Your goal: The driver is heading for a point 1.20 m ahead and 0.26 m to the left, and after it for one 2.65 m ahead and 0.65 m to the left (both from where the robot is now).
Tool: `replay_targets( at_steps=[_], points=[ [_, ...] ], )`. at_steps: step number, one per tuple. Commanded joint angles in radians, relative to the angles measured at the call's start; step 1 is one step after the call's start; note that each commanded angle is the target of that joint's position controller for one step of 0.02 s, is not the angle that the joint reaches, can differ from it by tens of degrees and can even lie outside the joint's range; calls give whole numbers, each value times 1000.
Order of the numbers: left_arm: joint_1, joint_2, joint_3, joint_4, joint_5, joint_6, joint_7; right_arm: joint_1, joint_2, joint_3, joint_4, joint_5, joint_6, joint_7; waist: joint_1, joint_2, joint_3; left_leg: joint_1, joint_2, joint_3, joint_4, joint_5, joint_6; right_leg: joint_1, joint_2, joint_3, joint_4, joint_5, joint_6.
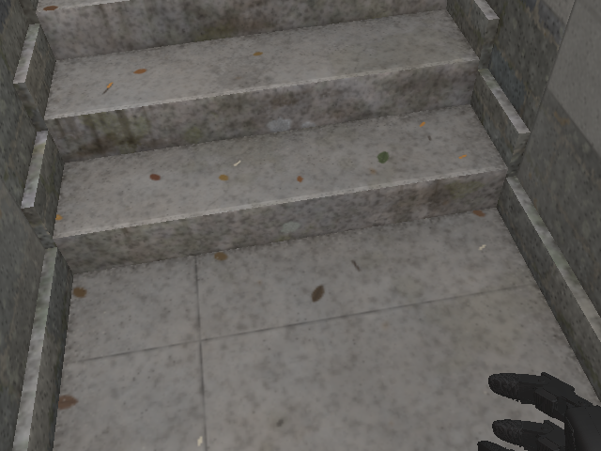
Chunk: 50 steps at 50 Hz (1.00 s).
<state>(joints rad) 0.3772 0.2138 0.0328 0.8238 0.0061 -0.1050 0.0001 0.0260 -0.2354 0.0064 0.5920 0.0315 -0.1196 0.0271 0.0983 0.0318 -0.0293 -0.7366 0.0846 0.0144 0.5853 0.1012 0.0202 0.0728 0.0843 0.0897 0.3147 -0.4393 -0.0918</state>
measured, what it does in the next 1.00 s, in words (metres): walks ahead: left foot, then right foot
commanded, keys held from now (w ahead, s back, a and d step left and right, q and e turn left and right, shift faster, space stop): w+q+shift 0.40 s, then w+shift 0.12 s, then shift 0.04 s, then e+shift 0.44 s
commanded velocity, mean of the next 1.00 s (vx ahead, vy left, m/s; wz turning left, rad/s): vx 0.72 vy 0.00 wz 0.22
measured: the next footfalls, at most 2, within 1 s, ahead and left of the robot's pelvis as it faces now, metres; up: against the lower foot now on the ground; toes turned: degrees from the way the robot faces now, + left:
left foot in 0.08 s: +0.29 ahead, +0.13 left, +0.00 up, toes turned +5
right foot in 0.50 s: +0.74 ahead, +0.04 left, +0.00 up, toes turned +30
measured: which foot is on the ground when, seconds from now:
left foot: up 0.00-0.06, down 0.08-0.50, up 0.52-0.82, down 0.84-1.00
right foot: down 0.00-0.10, up 0.12-0.48, down 0.50-0.84, up 0.86-1.00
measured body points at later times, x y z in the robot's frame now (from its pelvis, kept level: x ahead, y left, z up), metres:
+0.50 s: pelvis +0.50 +0.09 -0.02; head +0.53 +0.11 +0.43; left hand +0.71 +0.39 -0.02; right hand +0.57 -0.17 -0.14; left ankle +0.26 +0.13 -0.72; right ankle +0.71 +0.03 -0.73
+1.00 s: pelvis +0.78 +0.21 +0.00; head +0.81 +0.22 +0.45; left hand +0.80 +0.51 -0.11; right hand +1.02 +0.03 -0.09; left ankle +0.82 +0.35 -0.72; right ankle +0.77 +0.07 -0.56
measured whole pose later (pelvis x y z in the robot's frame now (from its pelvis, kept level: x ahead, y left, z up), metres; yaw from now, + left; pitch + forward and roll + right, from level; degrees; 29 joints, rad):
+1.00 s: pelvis +0.78 +0.21 +0.00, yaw +12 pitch +2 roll +0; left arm 0.28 0.30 0.05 0.70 -0.03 0.02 0.05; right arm 0.08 -0.22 0.00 0.65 -0.04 0.01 -0.03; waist 0.06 -0.01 0.04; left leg -0.42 0.04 0.03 0.55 -0.16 0.00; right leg -0.72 0.01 0.03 1.57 -0.54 0.14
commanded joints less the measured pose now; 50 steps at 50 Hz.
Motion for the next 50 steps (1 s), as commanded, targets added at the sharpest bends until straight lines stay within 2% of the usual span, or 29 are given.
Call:
replay_targets(
  at_steps=[1,3,4,5,6,7,9,11,13,16,18,22,24,25,26,27,28,30,33,35,37,39,41,42,43,44,46,48,50],
  points=[
    [62,156,40,0,31,8,-13,-157,-77,-42,-96,3,-27,34,-8,-190,50,107,-114,113,-40,-74,71,65,-229,-23,12,1017,-70],
    [-59,179,48,-41,61,8,-11,183,-176,-95,-6,16,-6,28,-200,-287,-103,392,-162,130,48,-188,130,40,-239,-70,320,1455,-45],
    [-164,193,47,-80,67,8,-6,478,-242,-121,79,6,11,14,-355,-220,-203,751,-118,50,26,-136,174,-178,-211,-110,679,1421,-1],
    [-201,82,22,-121,67,-17,-13,647,-278,-125,161,-26,28,9,-356,87,-262,1058,-28,-197,89,-272,228,-557,-65,-98,1136,569,45],
    [-3,15,-16,-159,-13,-56,-37,558,-264,-120,154,-44,6,18,-179,443,-367,1266,180,-841,-205,-685,432,-912,37,53,1327,-68,59],
    [-94,139,-1,-169,-33,-79,-34,469,-156,-107,93,-48,4,5,-240,297,-280,1241,176,-895,-327,-807,385,-1007,-39,98,1311,47,14],
    [-249,149,-1,-213,-29,-100,-11,390,-125,-90,98,-45,1,12,-178,-72,-68,883,104,-679,-333,-515,318,-935,-102,66,1143,137,4],
    [-240,128,-2,-236,7,-77,-9,326,-101,-78,88,-39,-2,24,-93,-87,-1,636,21,-548,-348,-340,331,-818,-131,65,1022,164,42],
    [-241,109,-9,-278,6,-58,-4,320,-111,-77,111,4,9,4,-46,-78,62,470,-14,-482,-391,-364,323,-770,-156,34,855,142,87],
    [-438,74,-27,-339,24,-57,-7,305,-136,-87,95,5,13,-30,-99,-50,146,263,-97,-361,-406,-209,269,-620,-113,-43,466,394,127],
    [-496,62,-23,-364,10,-61,-9,372,-168,-101,121,13,17,-37,-147,-1,94,203,-96,-373,-415,-248,220,-399,-61,-61,297,595,142],
    [-492,162,25,-360,-38,-60,7,443,-132,-101,166,15,33,-51,-137,42,64,547,-47,-425,-247,-67,162,-385,-67,-8,127,532,130],
    [-260,210,61,-315,-28,-66,8,400,-191,-110,165,-44,53,-47,12,50,-90,557,-54,-376,63,291,111,-112,-56,-62,193,396,75],
    [49,244,75,-252,-7,-63,21,318,-157,-88,127,-89,51,-31,144,29,-274,368,-72,-337,393,238,93,217,-183,35,344,305,-3],
    [135,338,91,-197,27,-62,8,551,-1,-44,121,-25,27,-18,5,-471,-477,25,-219,-253,788,-510,39,557,-457,670,139,-25,-208],
    [150,263,88,-178,23,-64,-2,556,-50,-37,170,25,17,-25,38,-507,-447,-112,-152,-244,940,-596,41,549,-483,897,28,-172,-235],
    [85,186,75,-175,14,-53,6,376,-104,-45,145,15,19,-34,80,-347,-236,-202,-108,-195,986,-580,41,419,-447,719,17,41,-202],
    [-17,187,63,-145,28,-33,4,128,-120,-43,68,-53,-2,-41,33,-14,-55,-108,-82,-130,951,-610,22,70,-371,433,45,807,-177],
    [-87,89,20,-104,1,-18,-4,120,-49,-22,9,-42,0,-29,-91,-59,9,-4,-10,-101,647,-611,3,-173,-286,277,-14,956,-131],
    [-165,173,44,-112,-20,-22,10,86,-32,-2,-27,-74,-8,-21,-131,-34,27,231,-32,-61,255,-364,-23,-415,-204,170,-63,978,-115],
    [-124,276,80,-99,-13,-28,19,66,-70,-13,-13,-70,-3,-20,-132,-53,-18,508,-122,-61,42,-50,-48,-511,-163,156,-69,820,-84],
    [-141,294,87,-105,-33,-33,16,115,-135,-36,-10,-64,33,-39,-194,-73,-42,672,-141,-98,-1,30,-53,-525,-167,202,-17,745,-33],
    [-167,226,75,-129,-58,-31,10,199,-194,-64,-10,-88,72,-72,-256,-68,-74,771,-87,-124,-80,98,-18,-550,-68,169,232,706,61],
    [-163,148,53,-147,-42,-19,6,323,-224,-69,7,-126,83,-82,-303,27,-171,959,78,-215,-52,490,58,-679,-1,115,572,285,122],
    [38,47,15,-120,-32,-8,7,359,-215,-51,0,-143,90,-82,-217,223,-351,1105,373,-464,18,941,180,-810,44,121,906,-358,137],
    [174,114,16,-103,-36,14,10,326,-194,-50,-22,-135,105,-59,-173,229,-455,1082,464,-498,33,1037,259,-818,-10,124,1171,-370,161],
    [124,179,33,-135,-50,76,42,109,-146,-55,-39,-51,114,-53,-91,178,-293,841,382,-451,-151,236,274,-953,-109,-26,1300,-174,209],
    [34,152,34,-155,-46,135,64,22,-105,-43,-28,-59,124,-62,-52,92,-82,527,272,-303,-252,-12,222,-905,-133,-56,1374,-108,257],
    [13,128,34,-219,-13,161,72,-11,-137,-56,-15,-68,120,-73,-17,94,-45,410,258,-174,-261,97,203,-844,-150,-46,1379,-27,264]
  ],
)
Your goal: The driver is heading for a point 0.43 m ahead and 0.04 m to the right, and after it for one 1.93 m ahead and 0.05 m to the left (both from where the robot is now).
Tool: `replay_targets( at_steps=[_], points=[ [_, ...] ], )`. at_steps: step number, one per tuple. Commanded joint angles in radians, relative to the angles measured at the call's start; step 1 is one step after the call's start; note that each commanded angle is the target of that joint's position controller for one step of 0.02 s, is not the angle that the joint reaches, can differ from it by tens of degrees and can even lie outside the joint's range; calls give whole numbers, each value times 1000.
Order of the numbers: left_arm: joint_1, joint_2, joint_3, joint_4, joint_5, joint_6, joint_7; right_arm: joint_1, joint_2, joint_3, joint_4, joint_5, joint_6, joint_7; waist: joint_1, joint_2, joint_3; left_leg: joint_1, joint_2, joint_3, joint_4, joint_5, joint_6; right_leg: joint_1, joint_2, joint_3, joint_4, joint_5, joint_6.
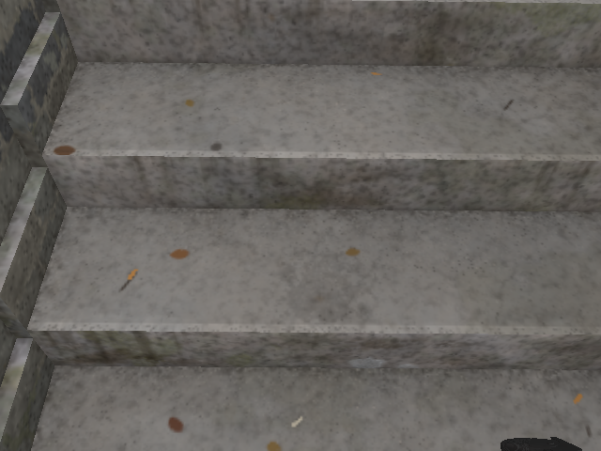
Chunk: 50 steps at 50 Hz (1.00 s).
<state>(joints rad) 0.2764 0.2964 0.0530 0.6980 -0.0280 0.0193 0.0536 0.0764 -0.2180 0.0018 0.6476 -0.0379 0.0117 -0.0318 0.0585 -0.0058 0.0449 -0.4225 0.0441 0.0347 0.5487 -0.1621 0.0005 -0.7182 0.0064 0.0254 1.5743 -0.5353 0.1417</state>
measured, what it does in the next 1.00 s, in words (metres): climbs: right foot, then left foot 0.15 m higher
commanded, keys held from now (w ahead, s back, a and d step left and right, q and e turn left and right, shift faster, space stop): e+shift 0.22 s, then w+e+shift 0.02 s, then w+q+shift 0.76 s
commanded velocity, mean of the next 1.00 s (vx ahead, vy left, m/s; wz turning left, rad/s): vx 0.59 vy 0.00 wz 0.12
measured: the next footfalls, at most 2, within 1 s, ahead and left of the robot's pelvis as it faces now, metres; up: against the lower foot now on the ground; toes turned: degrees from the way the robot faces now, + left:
right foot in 0.24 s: +0.08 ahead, -0.16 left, +0.00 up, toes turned -19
left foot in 0.76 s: +0.38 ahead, -0.05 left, +0.15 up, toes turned +1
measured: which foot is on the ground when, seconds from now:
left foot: down 0.00-0.24, up 0.26-0.74, down 0.76-1.00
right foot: up 0.00-0.22, down 0.24-0.78, up 0.80-1.00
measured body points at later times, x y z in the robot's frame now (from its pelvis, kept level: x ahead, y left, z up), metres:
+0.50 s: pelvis +0.12 -0.09 +0.01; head +0.11 -0.10 +0.46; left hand +0.16 +0.15 -0.12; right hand +0.21 -0.34 -0.10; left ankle +0.19 +0.05 -0.39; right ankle +0.05 -0.15 -0.73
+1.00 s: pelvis +0.44 -0.10 +0.14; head +0.41 -0.09 +0.59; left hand +0.69 +0.08 +0.16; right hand +0.41 -0.32 -0.01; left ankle +0.34 -0.05 -0.58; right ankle +0.52 -0.25 -0.26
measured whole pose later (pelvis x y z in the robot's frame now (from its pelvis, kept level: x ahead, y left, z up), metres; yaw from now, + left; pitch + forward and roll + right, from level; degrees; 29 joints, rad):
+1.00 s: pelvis +0.44 -0.10 +0.14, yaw +10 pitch +2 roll -1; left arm -0.03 0.07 -0.11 0.45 0.04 -0.14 -0.03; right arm 0.57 -0.15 0.02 0.94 0.01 -0.03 0.05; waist 0.00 0.00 -0.12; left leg -0.22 -0.16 -0.12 0.67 -0.45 0.13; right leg -1.26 -0.07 0.10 2.19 -0.28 -0.08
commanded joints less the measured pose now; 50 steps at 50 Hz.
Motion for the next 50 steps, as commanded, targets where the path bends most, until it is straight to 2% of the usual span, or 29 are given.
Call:
replay_targets(
  at_steps=[1,4,6,10,12,13,14,15,16,17,19,21,22,23,26,29,32,34,35,37,38,39,40,41,42,43,44,47,50],
  points=[
    [95,15,1,-112,26,31,15,-35,-146,-52,-50,7,-19,-29,19,117,-131,117,288,-132,-224,405,226,-53,-80,16,56,105,30],
    [18,-10,-15,-162,25,16,-7,-27,-162,-68,-19,7,-26,-56,15,65,-211,154,259,-7,-194,463,211,79,-112,-9,-305,311,-5],
    [21,5,-4,-163,28,34,-15,-108,-181,-79,-41,7,-22,-40,29,136,-219,100,271,63,-201,526,185,275,-80,-58,-484,329,-30],
    [-36,36,22,-201,17,65,-27,-11,-225,-119,0,78,-32,-3,-11,139,-165,201,364,79,-133,336,115,361,-85,-112,-800,336,-95],
    [26,88,52,-162,16,68,-23,61,-169,-105,28,61,-24,17,3,16,-162,193,223,170,129,128,33,495,25,-122,-1034,346,-167],
    [100,159,71,-139,23,56,-13,143,-129,-93,22,6,-29,29,-23,-234,-138,-104,131,206,429,-367,-40,690,-63,42,-1021,678,-242],
    [163,264,81,-164,22,35,-16,119,-78,-73,-36,-24,-41,44,-21,-429,-253,-428,13,72,833,-538,-105,822,-325,530,-1164,424,-463],
    [253,229,75,-136,41,-5,-49,0,-126,-89,-40,28,-65,46,106,-237,-287,-548,-4,-86,1005,-477,-76,814,-416,719,-1378,-60,-558],
    [278,207,71,-61,34,-30,-54,-87,-105,-85,-59,78,-76,45,85,-192,-90,-716,34,-95,1055,-396,-33,767,-412,695,-1433,-304,-507],
    [240,162,57,-40,23,-40,-52,-94,-71,-72,-47,74,-82,30,63,-194,-8,-812,63,-83,1158,-326,-6,736,-402,648,-1407,-292,-461],
    [166,58,11,-28,53,-45,-48,-28,-55,-64,0,49,-84,17,17,-132,13,-842,53,-82,1390,-208,14,659,-347,466,-1352,-177,-406],
    [193,-2,-13,32,76,-47,-55,-13,15,-44,-3,94,-83,15,10,-67,23,-969,-6,-171,1604,-146,45,683,-349,331,-1337,-49,-340],
    [206,-39,-32,60,83,-49,-54,-25,50,-27,-25,91,-73,19,1,-63,32,-1035,-18,-204,1665,-123,56,679,-355,251,-1332,-7,-310],
    [219,-55,-43,108,77,-52,-55,-27,99,-3,-32,77,-72,25,-26,-52,36,-1092,-34,-208,1774,-125,67,651,-376,210,-1321,55,-279],
    [107,-46,-59,129,69,-61,-69,-4,89,26,-90,60,-47,32,-117,-15,52,-1023,-40,-125,1602,44,68,415,-288,-3,-1355,86,-177],
    [170,-17,-66,181,71,-79,-32,-138,59,33,-140,60,-27,25,-64,-99,61,-854,-50,55,1389,86,17,269,-249,-115,-1528,213,-235],
    [244,67,-44,259,46,-88,-5,-102,56,32,-145,49,-25,42,-62,-99,-44,-830,8,97,1279,-40,62,651,-261,-202,-1502,630,-235],
    [150,100,-45,224,38,-89,5,-140,31,24,-175,61,-47,60,-124,-100,-108,-473,-61,227,965,-119,137,596,-216,-337,-1374,1542,-185],
    [180,177,-30,221,48,-83,21,-151,12,12,-215,39,-56,72,-167,-202,-208,-277,-118,290,887,-272,138,627,-277,-293,-1305,2023,-217],
    [77,251,-4,165,69,-36,21,68,-68,-23,-175,34,-30,76,-259,-289,-304,-186,-195,228,712,-652,175,852,-353,-240,-970,2438,-288],
    [-3,270,11,117,42,-27,23,242,-117,-45,-123,50,-31,87,-335,-237,-335,27,-203,110,410,-550,218,773,-328,-234,-679,2238,-293],
    [-105,138,-13,30,36,-62,12,329,-186,-69,-38,41,-39,90,-310,4,-234,235,-138,-286,209,-426,284,350,-191,-140,-288,1196,-281],
    [-151,21,-34,-65,62,-138,-35,316,-274,-87,-30,12,-40,56,-234,442,-264,407,82,-1062,-219,-658,487,-149,105,79,157,343,-249],
    [-216,2,-34,-108,71,-205,-87,404,-165,-60,-12,-8,-67,41,-235,258,-243,443,158,-1209,-319,-734,423,-332,78,237,418,358,-299],
    [-316,-71,-57,-177,52,-227,-113,509,-78,-40,66,-3,-78,49,-216,104,-94,359,159,-1137,-288,-654,364,-470,61,191,553,368,-320],
    [-304,-150,-89,-206,72,-218,-113,490,-39,-28,105,37,-84,59,-120,-61,6,225,114,-987,-235,-498,297,-511,21,163,651,346,-312],
    [-247,-188,-113,-209,80,-200,-119,417,22,-8,130,46,-80,68,-37,-90,29,128,65,-846,-209,-438,274,-548,14,132,775,317,-294],
    [-154,-179,-148,-221,63,-152,-102,202,3,0,127,44,-65,78,99,-48,134,-205,-53,-450,-214,-224,186,-508,-54,26,684,303,-229],
    [-419,-217,-187,-353,81,-152,-68,327,-18,0,207,63,-84,77,1,29,139,-235,-92,-428,-307,-159,222,-534,-68,-103,540,197,-194]
  ],
)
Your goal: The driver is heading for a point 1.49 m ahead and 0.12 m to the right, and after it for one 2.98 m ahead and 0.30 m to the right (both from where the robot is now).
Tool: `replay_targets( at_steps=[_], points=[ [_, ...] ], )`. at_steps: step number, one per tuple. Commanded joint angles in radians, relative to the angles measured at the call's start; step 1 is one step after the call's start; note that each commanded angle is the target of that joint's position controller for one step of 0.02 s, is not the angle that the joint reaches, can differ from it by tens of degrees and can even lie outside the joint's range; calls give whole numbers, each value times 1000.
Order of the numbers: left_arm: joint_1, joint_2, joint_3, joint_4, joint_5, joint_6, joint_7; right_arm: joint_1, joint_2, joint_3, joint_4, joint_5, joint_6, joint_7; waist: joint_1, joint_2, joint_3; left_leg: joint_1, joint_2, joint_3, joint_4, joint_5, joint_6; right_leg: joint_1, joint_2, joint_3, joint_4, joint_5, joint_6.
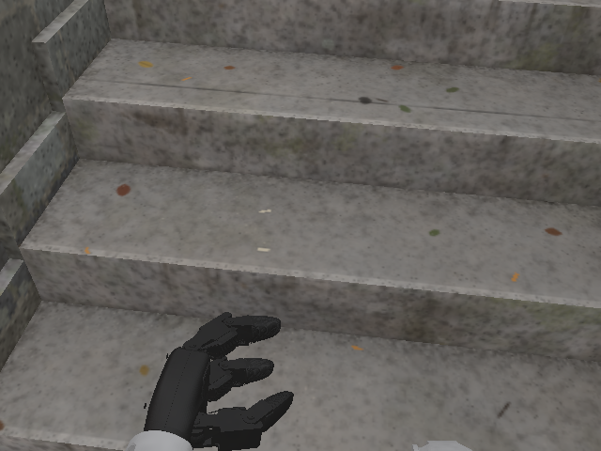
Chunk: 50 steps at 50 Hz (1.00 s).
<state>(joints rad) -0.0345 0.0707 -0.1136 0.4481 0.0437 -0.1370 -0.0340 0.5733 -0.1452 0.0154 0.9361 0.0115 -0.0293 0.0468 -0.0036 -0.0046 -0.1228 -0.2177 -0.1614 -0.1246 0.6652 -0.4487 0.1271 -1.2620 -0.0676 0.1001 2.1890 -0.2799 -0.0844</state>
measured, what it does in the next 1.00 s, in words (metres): climbs, turning right: right foot 0.15 m higher, then left foot 0.15 m higher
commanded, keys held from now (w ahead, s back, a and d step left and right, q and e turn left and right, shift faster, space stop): w+q+shift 0.08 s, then w+shift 0.06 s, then w+e+shift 0.80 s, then w+shift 0.06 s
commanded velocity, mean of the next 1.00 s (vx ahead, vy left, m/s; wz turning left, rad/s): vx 0.99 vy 0.00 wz -0.33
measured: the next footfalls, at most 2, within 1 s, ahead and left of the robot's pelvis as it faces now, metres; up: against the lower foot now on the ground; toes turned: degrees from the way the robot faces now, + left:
right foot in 0.14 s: +0.29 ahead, -0.16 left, +0.15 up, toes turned +9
left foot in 0.54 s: +0.57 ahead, +0.22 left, +0.31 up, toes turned +8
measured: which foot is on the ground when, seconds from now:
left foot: down 0.00-0.12, up 0.14-0.52, down 0.54-0.94, up 0.96-1.00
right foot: up 0.00-0.12, down 0.14-0.54, up 0.56-0.92, down 0.94-1.00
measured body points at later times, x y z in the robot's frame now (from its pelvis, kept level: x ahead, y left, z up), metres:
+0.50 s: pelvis +0.37 +0.03 +0.19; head +0.40 +0.02 +0.64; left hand +0.19 +0.18 +0.06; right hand +0.71 +0.03 +0.27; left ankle +0.53 +0.20 -0.36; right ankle +0.25 -0.16 -0.56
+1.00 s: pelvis +0.76 +0.00 +0.37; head +0.74 +0.00 +0.82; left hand +1.00 +0.17 +0.30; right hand +0.74 -0.25 +0.24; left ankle +0.62 +0.23 -0.19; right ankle +0.80 -0.05 -0.26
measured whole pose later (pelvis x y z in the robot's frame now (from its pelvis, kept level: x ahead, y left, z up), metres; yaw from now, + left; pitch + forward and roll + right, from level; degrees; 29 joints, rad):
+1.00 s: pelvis +0.76 +0.00 +0.37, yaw -20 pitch +0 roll +1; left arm 0.19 0.23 0.00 0.59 0.00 0.00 -0.04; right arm 0.33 -0.23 -0.01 0.86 -0.01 -0.10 -0.01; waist 0.02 0.00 -0.04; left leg -0.23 0.11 0.00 1.35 -0.14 0.04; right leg -0.69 0.10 -0.10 1.22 -0.59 -0.18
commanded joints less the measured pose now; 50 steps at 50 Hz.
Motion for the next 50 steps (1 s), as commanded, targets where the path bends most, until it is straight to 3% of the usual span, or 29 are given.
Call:
replay_targets(
  at_steps=[1,3,4,6,7,8,9,11,13,16,20,22,23,24,26,27,28,29,30,32,34,35,41,42,45,47,48,49,50],
  points=[
    [-168,7,-31,-150,12,1,23,-130,-118,-23,-65,30,-42,-10,48,28,292,-495,104,-261,-481,60,98,123,-17,-196,-327,-45,43],
    [-147,33,-17,-154,17,-7,42,-160,-170,-39,-97,52,-52,-50,90,54,35,-702,150,-196,-583,727,134,939,50,-346,-746,26,60],
    [0,131,39,-123,-5,-21,73,-106,-204,-46,-92,46,-75,-55,161,97,-162,-588,142,-212,-431,1276,118,1233,120,-330,-810,-7,75],
    [577,427,187,30,-51,-11,92,-414,-459,-131,-150,-9,-77,-57,477,276,-415,-130,200,-253,123,1883,39,1402,81,-69,-1191,-306,50],
    [746,506,210,159,-46,-5,78,-500,-305,-99,-194,-51,-94,-57,444,8,-402,-166,146,-218,450,1341,36,1495,7,152,-1396,-354,15],
    [777,450,177,309,-2,25,71,-500,-20,-23,-251,-59,-116,-27,293,-594,-224,-528,-57,-178,845,315,37,1468,-143,667,-1768,-178,-122],
    [612,231,140,295,-11,40,73,-371,29,-15,-268,-34,-132,18,150,-496,-86,-730,-34,-224,1189,252,72,1338,-274,1046,-1966,-422,-218],
    [479,32,88,366,-31,33,48,-512,112,47,-403,-36,-123,60,47,-146,191,-927,49,-76,1543,158,87,1009,-234,758,-1917,-505,-241],
    [475,11,96,455,-16,34,24,-484,126,68,-426,-35,-94,58,-49,21,184,-970,152,-79,1597,139,93,932,-149,440,-1832,-317,-124],
    [377,85,83,463,-33,67,16,-495,93,101,-486,-10,-53,31,-130,60,274,-1035,263,-4,1490,125,5,731,-110,222,-1916,-256,-89],
    [568,187,96,481,-38,55,57,-799,90,137,-654,-26,-60,11,8,42,262,-1185,351,108,1419,172,-108,818,-129,288,-2025,-245,-122],
    [666,213,103,473,-72,68,63,-964,87,168,-726,-42,-89,18,73,95,145,-720,357,242,882,317,-138,680,-120,225,-2168,-126,-153],
    [746,214,112,495,-103,68,66,-1020,105,168,-733,-31,-105,4,101,27,66,-378,319,293,684,166,-144,613,-111,171,-2204,71,-145],
    [803,228,108,535,-80,52,67,-964,67,130,-715,5,-106,-14,69,-100,-32,-145,219,388,592,13,-162,725,-97,128,-2132,565,-151],
    [600,466,166,510,-30,25,52,-445,-210,-10,-600,11,-100,-53,-238,-460,-215,65,208,129,403,-142,-81,1082,-147,128,-1660,1566,-74],
    [492,477,191,474,-19,13,62,-179,-332,-78,-504,-16,-84,-51,-366,-367,-355,312,298,-83,258,-160,-39,984,-132,178,-1370,1347,-45],
    [410,248,167,346,-30,-27,49,-29,-417,-102,-370,-50,-65,-49,-283,279,-398,553,530,-687,-158,-419,43,528,83,149,-924,415,-43],
    [399,194,167,333,-50,-46,22,-83,-360,-92,-356,-53,-56,-74,-244,330,-396,488,705,-1095,-414,-532,108,318,125,261,-356,206,-23],
    [248,100,158,241,-76,-37,8,-186,-264,-61,-298,-11,-60,-73,-176,262,-119,328,703,-951,-441,-500,102,131,85,178,-81,179,-18],
    [156,-22,99,138,-68,34,-17,-275,58,5,-132,-37,-53,-31,-24,139,144,27,606,-390,-293,-143,8,22,21,52,66,161,-87],
    [266,-54,69,142,-92,88,-43,-361,128,5,-56,-47,-43,-21,102,84,197,-151,529,-1,-262,134,-99,109,-20,71,4,138,-118],
    [269,-68,55,127,-100,105,-42,-376,78,-9,-48,-56,-38,-32,119,102,233,-176,537,108,-316,239,-90,97,-23,73,-26,94,-97],
    [52,75,46,-41,-103,150,-11,-356,-78,8,1,-64,-31,-69,166,-13,300,-135,390,498,-487,405,-132,-17,2,-99,-292,73,-87],
    [71,85,33,-62,-103,142,-20,-355,-164,4,13,-50,-51,-85,219,21,223,-346,335,616,-565,602,-95,435,-21,-228,-628,103,-75],
    [356,335,176,7,-52,139,-15,-306,-551,-92,-39,-40,-70,-97,354,214,-164,42,476,461,-224,2030,29,1026,169,-346,-746,-211,-46],
    [514,441,235,104,-65,157,-13,-394,-473,-111,-152,28,-39,-98,326,108,-93,57,416,313,364,1424,-14,1173,187,-61,-1439,-210,-145],
    [397,500,228,134,-61,159,-11,-337,-229,-54,-237,-48,-93,-82,93,-432,26,-360,114,221,902,188,-94,1227,67,397,-1631,141,-278],
    [350,328,158,103,-24,135,9,-339,-158,-47,-318,-37,-154,-36,44,-465,-202,-556,114,-106,1276,231,-50,1280,-68,933,-1927,-445,-287],
    [479,228,134,192,-9,110,5,-436,-123,-50,-365,-13,-176,-28,70,-301,-62,-699,112,-93,1440,226,-16,1215,-93,962,-2002,-637,-199]
  ],
)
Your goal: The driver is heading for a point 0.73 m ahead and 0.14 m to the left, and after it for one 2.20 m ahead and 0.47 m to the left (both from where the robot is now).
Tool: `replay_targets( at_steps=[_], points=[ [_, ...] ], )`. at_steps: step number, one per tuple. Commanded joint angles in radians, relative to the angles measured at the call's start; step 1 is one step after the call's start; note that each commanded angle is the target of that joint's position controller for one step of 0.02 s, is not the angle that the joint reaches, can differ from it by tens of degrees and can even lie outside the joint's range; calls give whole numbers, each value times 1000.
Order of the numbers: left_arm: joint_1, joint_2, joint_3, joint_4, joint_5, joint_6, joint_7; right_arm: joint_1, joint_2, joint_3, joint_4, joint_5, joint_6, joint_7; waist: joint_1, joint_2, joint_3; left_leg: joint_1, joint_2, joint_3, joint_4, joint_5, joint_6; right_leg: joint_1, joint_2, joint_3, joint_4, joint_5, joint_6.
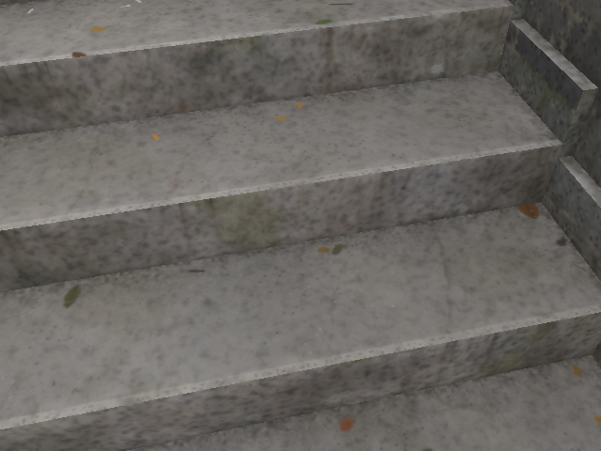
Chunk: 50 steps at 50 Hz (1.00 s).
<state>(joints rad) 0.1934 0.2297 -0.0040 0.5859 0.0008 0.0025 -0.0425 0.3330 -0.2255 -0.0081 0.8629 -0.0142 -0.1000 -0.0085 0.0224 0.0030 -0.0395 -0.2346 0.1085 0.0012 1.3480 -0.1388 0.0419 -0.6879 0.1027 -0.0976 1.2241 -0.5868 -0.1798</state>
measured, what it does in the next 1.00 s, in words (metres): climbs, turning left: left foot 0.15 m higher, then right foot 0.15 m higher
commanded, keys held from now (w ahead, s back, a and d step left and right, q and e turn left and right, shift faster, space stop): w+shift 0.04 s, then w+q+shift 0.78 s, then w+shift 0.06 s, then w+e+shift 0.12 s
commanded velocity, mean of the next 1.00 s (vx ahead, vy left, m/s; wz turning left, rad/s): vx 1.00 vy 0.00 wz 0.47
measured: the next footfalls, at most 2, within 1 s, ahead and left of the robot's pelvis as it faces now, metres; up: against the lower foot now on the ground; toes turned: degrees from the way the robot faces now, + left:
left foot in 0.34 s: +0.40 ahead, +0.06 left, +0.15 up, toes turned +1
right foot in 0.66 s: +0.74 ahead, -0.09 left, +0.31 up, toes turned +15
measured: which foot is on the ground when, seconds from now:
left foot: up 0.00-0.32, down 0.34-0.66, up 0.68-1.00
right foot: down 0.00-0.34, up 0.36-0.64, down 0.66-1.00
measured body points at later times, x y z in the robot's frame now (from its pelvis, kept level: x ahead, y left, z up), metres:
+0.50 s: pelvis +0.40 +0.03 +0.23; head +0.37 +0.01 +0.68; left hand +0.68 +0.20 +0.27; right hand +0.34 -0.21 +0.07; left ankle +0.36 +0.06 -0.48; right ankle +0.41 -0.13 -0.15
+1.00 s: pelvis +0.78 +0.10 +0.42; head +0.81 +0.13 +0.86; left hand +0.57 +0.22 +0.28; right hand +1.12 +0.17 +0.46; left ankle +0.86 +0.29 -0.12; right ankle +0.70 -0.11 -0.32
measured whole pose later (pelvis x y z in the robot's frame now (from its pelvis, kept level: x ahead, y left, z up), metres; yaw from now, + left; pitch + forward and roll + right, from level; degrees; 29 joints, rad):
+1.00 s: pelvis +0.78 +0.10 +0.42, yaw +29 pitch +6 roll +2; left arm 0.55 0.18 -0.03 1.11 0.00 -0.09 0.02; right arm -0.19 -0.08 0.12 0.34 0.03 -0.04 0.05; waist 0.04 -0.06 -0.01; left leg -1.20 0.10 0.09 1.54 -0.33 0.11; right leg 0.05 -0.14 -0.20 0.22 -0.29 0.02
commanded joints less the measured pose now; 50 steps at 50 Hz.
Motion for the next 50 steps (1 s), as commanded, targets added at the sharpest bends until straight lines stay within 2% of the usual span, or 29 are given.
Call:
replay_targets(
  at_steps=[1,3,5,7,10,12,15,16,17,18,19,21,22,25,27,29,31,32,33,34,35,37,38,40,41,45,47,48,50],
  points=[
    [319,38,25,141,10,-49,9,-296,21,-3,-337,3,-112,28,38,-124,74,-875,-126,-173,826,-112,90,548,-253,1068,-995,-179,-25],
    [223,-23,9,216,18,-50,11,-251,186,85,-373,-22,-79,46,-72,11,123,-1016,-74,-139,971,-95,103,404,-170,701,-817,126,33],
    [74,-53,-12,221,51,-46,1,-169,144,92,-370,13,-42,64,-169,64,107,-964,-50,-71,881,-87,83,238,-149,425,-816,379,49],
    [112,-69,-30,300,62,-39,-8,-286,198,123,-415,40,-10,49,-139,4,120,-1043,-115,-59,1043,-162,86,157,-169,327,-876,477,50],
    [180,8,-26,359,8,-55,20,-510,164,160,-529,39,8,28,-94,14,108,-850,-104,128,458,-69,49,4,-198,199,-1179,506,60],
    [222,79,-20,354,-27,-115,56,-403,51,107,-477,14,6,35,-156,-35,-151,-190,-166,304,232,-10,43,1,-203,84,-1139,1431,37],
    [75,361,60,280,37,-81,92,-121,-142,9,-356,25,18,26,-292,-242,-336,-250,-198,194,-121,-363,68,766,-359,105,-711,2609,28],
    [-15,345,67,222,61,-71,89,52,-205,-14,-284,31,24,36,-325,-146,-347,-203,-167,58,-422,-290,128,890,-368,98,-455,2608,39],
    [-222,267,58,112,60,-92,86,297,-240,-32,-140,4,35,56,-406,68,-296,57,-133,-131,-785,0,190,654,-251,101,-25,1898,47],
    [-310,-27,-23,-5,109,-144,25,371,-140,6,26,-84,50,73,-250,617,-115,242,-117,-459,-786,458,253,54,94,176,520,400,133],
    [-117,-139,-37,-57,71,-194,-44,132,63,56,-66,-78,38,46,-45,436,-155,239,-10,-800,-875,160,311,-231,72,349,880,341,99],
    [-190,-189,-72,-138,60,-203,-90,156,72,34,-47,1,49,47,-7,-44,64,97,19,-752,-947,-302,283,-592,25,250,1221,255,39],
    [-175,-258,-109,-144,67,-192,-82,135,83,39,-18,5,56,60,42,-137,103,35,-22,-629,-935,-295,214,-660,-28,217,1215,260,34],
    [-252,-207,-135,-201,27,-181,-47,39,100,52,-11,-8,62,53,97,-114,262,-337,-99,-451,-1057,-277,157,-668,-122,84,1172,205,108],
    [-368,-208,-168,-272,54,-166,-11,41,50,42,5,14,38,30,74,-63,270,-560,-148,-437,-1150,-248,165,-545,-165,20,913,331,135],
    [-474,-188,-193,-353,65,-159,34,122,-35,9,4,106,9,-10,51,-118,74,-939,-154,-350,-1318,55,195,328,-158,-108,272,423,172],
    [-288,-19,-80,-332,41,-158,121,184,-176,-29,21,81,-42,-8,162,9,-335,-578,-141,-367,-1015,1277,196,792,-56,-91,95,233,181],
    [8,136,0,-248,35,-148,128,33,-355,-86,-21,39,-36,3,322,198,-448,-237,-79,-441,-713,1587,177,740,-85,122,-150,-65,127],
    [283,253,60,-148,7,-153,111,-100,-360,-105,-71,15,-43,2,395,248,-541,-33,-71,-429,-462,1590,161,794,-130,273,-328,-93,92],
    [409,344,71,-6,12,-156,84,-254,-151,-53,-167,-69,-69,18,344,-140,-446,-191,-160,-333,-89,790,184,885,-266,492,-530,248,21],
    [309,292,58,30,41,-132,94,-150,31,-26,-218,-25,-79,50,177,-567,-433,-622,-347,-340,547,34,119,935,-547,1261,-974,366,-197],
    [150,-89,-14,132,22,-111,73,-262,141,10,-350,23,-41,92,56,-195,17,-1040,-236,-223,1078,-188,117,664,-558,911,-844,178,-140],
    [166,-164,-11,234,23,-101,57,-261,181,38,-363,25,-2,95,8,9,101,-1044,-160,-187,1066,-216,145,570,-493,594,-798,170,-9],
    [92,-229,-24,334,47,-98,32,-167,242,72,-354,63,52,92,-115,20,168,-1027,-56,-188,995,-183,155,370,-418,231,-825,338,130],
    [15,-205,-21,338,50,-89,34,-151,209,71,-377,94,68,80,-160,-23,233,-1013,-38,-184,949,-214,134,235,-427,121,-906,392,143],
    [93,-42,-19,400,42,-112,50,-313,198,107,-464,45,98,18,-139,6,229,-1041,-33,-77,799,-154,85,231,-325,-53,-1029,577,100],
    [213,58,-9,412,-1,-94,70,-481,139,132,-572,34,74,44,-104,106,140,-854,32,64,339,-95,53,235,-300,-50,-1172,470,60],
    [263,131,4,423,-25,-97,81,-545,145,155,-619,47,54,62,-96,96,51,-445,30,160,36,-116,51,131,-308,-65,-1275,649,34],
    [398,276,21,468,-17,-140,63,-450,28,82,-607,34,35,65,-162,-170,-269,28,-141,252,-50,-293,63,438,-399,6,-1042,2032,-20]
  ],
)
